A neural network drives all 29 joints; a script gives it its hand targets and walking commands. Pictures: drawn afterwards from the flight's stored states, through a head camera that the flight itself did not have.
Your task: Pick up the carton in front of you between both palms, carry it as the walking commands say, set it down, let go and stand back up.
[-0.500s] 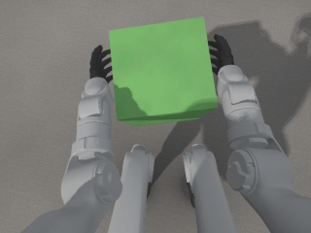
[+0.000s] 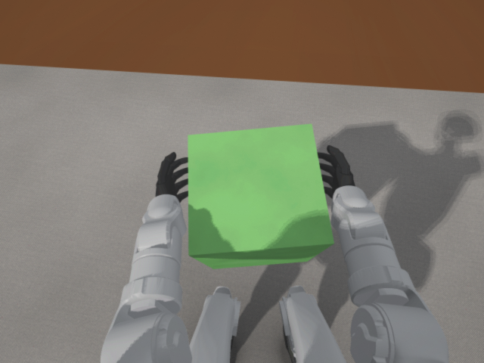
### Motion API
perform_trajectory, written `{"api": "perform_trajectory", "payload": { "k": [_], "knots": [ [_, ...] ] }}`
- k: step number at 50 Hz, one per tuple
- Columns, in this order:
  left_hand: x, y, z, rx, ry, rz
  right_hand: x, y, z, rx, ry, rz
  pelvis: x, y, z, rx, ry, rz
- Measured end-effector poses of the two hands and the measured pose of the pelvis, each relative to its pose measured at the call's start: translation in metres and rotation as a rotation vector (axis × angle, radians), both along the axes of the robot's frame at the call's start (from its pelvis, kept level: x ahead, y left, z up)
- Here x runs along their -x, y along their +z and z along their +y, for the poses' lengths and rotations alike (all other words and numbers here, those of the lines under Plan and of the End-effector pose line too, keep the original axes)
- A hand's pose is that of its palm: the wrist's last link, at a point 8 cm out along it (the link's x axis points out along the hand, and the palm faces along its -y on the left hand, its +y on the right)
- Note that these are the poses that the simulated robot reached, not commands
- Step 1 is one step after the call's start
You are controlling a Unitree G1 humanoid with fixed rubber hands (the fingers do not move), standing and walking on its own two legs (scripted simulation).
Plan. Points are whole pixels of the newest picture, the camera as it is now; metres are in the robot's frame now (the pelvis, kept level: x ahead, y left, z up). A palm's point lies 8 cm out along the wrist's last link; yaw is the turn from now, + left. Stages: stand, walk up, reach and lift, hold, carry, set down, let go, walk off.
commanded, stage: reach and lift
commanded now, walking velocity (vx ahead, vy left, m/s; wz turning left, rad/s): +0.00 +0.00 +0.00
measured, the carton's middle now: (255, 206) +0.39 +0.01 -0.11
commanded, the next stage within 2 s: hold in 1.72 s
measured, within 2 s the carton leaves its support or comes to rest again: neither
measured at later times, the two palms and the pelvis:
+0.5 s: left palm (135, 178) +0.36 +0.16 +0.11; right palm (384, 173) +0.36 -0.15 +0.11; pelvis +0.05 +0.00 +0.13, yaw +0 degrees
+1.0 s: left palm (110, 168) +0.34 +0.15 +0.17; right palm (416, 166) +0.33 -0.15 +0.17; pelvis +0.04 +0.00 +0.15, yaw +0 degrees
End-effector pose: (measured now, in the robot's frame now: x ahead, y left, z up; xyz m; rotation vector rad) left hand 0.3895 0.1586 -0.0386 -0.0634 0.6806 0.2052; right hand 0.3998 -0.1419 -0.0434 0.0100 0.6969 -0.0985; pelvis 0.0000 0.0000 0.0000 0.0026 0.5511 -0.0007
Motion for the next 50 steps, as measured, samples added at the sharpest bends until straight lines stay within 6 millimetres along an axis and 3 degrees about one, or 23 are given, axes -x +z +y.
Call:
{"api": "perform_trajectory", "payload": {
  "k": [20,34,39,50],
  "knots": [
    [0.027,0.122,-0.003,-0.004,-0.030,-0.009,0.035,0.122,-0.003,0.000,-0.026,-0.010,-0.045,0.107,0.002,0.002,-0.004,-0.267],
    [0.043,0.201,-0.003,-0.031,-0.071,-0.035,0.056,0.202,-0.004,0.023,-0.030,-0.036,-0.059,0.147,0.003,0.004,-0.001,-0.517],
    [0.047,0.212,-0.004,-0.044,-0.087,-0.017,0.062,0.214,-0.005,0.036,-0.022,-0.019,-0.053,0.150,0.004,0.004,-0.001,-0.579],
    [0.051,0.214,-0.004,-0.041,-0.083,-0.003,0.066,0.215,-0.005,0.033,-0.022,-0.005,-0.039,0.148,0.004,0.003,-0.001,-0.612]
  ]
}}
